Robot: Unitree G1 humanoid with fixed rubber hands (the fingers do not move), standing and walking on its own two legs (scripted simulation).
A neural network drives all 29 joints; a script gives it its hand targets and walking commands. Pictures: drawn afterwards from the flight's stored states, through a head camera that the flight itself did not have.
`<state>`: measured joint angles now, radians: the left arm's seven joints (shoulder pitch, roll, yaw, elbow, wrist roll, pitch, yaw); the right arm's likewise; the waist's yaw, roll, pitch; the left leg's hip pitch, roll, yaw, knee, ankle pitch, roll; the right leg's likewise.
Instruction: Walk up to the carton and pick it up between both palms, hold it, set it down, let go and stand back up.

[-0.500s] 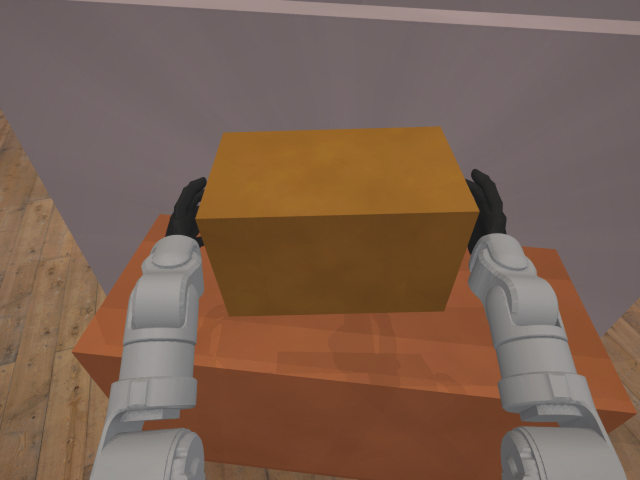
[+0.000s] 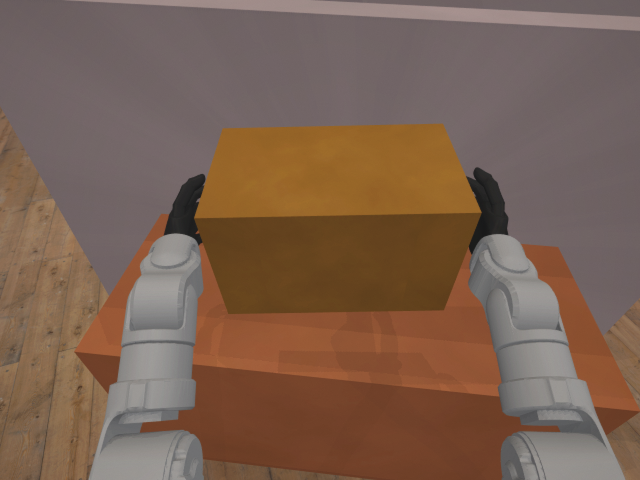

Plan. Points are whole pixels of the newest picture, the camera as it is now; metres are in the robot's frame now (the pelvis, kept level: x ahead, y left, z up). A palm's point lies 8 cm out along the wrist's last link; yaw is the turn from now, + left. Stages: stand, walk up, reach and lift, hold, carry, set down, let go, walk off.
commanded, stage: hold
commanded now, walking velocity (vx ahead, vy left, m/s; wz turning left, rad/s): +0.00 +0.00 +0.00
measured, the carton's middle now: (334, 220) +0.39 +0.00 +0.16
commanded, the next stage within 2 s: none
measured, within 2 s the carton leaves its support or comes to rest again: neither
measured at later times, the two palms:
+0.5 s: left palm (183, 239) +0.35 +0.18 +0.16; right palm (487, 233) +0.35 -0.18 +0.17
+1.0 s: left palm (179, 239) +0.35 +0.19 +0.16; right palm (483, 231) +0.36 -0.18 +0.17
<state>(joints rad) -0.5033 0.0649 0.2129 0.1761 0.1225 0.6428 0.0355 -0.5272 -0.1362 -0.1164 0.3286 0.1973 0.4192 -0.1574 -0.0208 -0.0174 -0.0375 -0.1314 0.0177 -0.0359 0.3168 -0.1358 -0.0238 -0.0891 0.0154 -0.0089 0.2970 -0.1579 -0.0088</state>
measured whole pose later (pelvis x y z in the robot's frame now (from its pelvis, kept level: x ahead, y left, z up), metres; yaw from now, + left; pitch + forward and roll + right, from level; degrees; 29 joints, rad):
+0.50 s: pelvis +0.00 +0.00 +0.00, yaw +0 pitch -4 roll +0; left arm -0.50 0.06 0.22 0.18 0.14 0.65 0.04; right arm -0.54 -0.13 -0.12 0.36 0.20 0.42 -0.15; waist -0.03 -0.03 -0.04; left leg -0.12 0.02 -0.04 0.32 -0.13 -0.02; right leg -0.07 0.02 -0.01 0.29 -0.16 -0.01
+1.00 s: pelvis +0.00 +0.00 +0.00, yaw +0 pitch -4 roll +0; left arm -0.53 0.06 0.23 0.22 0.14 0.64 0.04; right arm -0.56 -0.14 -0.13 0.39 0.19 0.41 -0.15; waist -0.02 -0.03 -0.04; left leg -0.12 0.01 -0.04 0.32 -0.13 -0.02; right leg -0.08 0.01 -0.01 0.30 -0.16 -0.01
